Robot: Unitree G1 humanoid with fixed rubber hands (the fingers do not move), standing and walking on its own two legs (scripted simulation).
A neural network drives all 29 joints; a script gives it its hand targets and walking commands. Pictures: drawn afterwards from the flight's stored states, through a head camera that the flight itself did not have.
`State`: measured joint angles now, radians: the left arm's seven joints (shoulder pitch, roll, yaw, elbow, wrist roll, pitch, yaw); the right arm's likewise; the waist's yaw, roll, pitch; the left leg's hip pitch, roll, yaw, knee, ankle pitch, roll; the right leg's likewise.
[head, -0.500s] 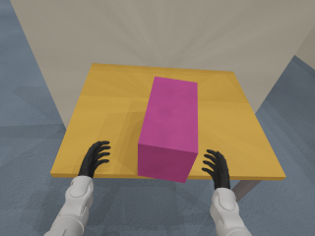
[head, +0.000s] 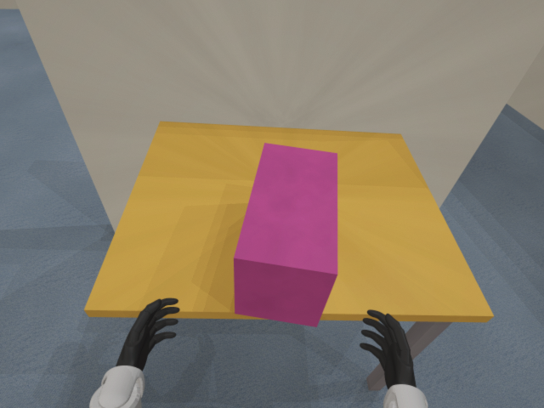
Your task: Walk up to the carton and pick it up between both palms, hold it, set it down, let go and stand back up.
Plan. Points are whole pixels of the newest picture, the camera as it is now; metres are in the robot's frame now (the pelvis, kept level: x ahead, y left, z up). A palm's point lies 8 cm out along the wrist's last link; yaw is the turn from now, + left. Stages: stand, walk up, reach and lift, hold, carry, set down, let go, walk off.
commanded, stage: set down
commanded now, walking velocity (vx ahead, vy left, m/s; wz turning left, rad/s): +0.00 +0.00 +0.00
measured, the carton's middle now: (288, 229) +0.48 +0.00 -0.04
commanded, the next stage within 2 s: let go in 0.66 s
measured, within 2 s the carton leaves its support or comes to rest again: neither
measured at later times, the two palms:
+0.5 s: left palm (137, 380) +0.18 +0.22 -0.06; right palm (416, 399) +0.18 -0.19 -0.06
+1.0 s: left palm (137, 393) +0.17 +0.22 -0.08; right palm out of the picture +0.16 -0.23 -0.07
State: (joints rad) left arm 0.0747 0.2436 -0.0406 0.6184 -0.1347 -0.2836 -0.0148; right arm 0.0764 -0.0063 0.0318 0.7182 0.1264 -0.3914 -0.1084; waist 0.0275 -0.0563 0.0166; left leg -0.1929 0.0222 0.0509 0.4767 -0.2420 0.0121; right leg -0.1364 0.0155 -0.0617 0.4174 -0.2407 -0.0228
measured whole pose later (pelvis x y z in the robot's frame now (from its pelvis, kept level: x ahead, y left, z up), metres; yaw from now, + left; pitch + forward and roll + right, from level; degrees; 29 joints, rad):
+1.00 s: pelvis +0.02 -0.01 +0.01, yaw -1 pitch -3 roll +0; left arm 0.21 0.21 0.01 0.53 0.01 0.09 0.01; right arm 0.17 -0.17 0.00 0.76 0.00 -0.21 0.03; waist 0.01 -0.04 0.05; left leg -0.11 0.03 0.07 0.37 -0.22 0.00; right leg -0.07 0.02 -0.04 0.34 -0.22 -0.03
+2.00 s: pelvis -0.03 +0.01 +0.00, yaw -1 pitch -3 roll +0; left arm 0.45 0.24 -0.01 0.82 0.01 -0.02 0.01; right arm 0.41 -0.25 0.02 0.89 -0.01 -0.01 0.00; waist 0.00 0.00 -0.04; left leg -0.24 0.01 0.07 0.48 -0.20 0.02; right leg -0.22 0.00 -0.04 0.48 -0.22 -0.01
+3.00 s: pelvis -0.01 +0.00 +0.00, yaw -1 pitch -2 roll +0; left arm 0.39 0.20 -0.03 0.94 0.00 -0.01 0.04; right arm 0.37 -0.20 0.03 0.99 0.00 -0.01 -0.03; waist 0.00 0.00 -0.01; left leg -0.19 0.01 0.08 0.43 -0.21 0.02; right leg -0.17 0.00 -0.03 0.44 -0.23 -0.01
